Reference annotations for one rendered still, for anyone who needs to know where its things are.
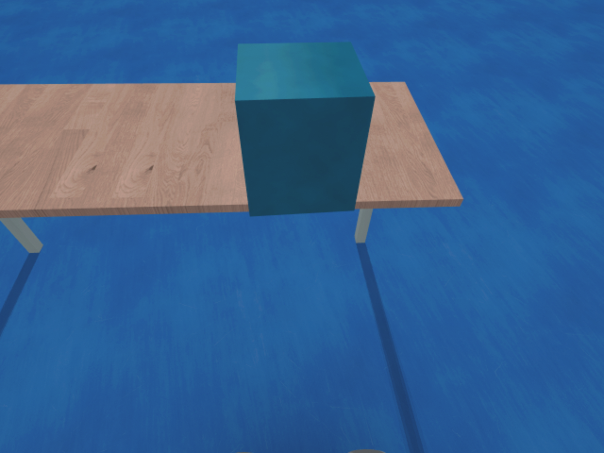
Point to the carton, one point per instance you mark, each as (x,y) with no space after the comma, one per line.
(304,111)

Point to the table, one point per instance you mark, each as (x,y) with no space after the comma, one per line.
(162,148)

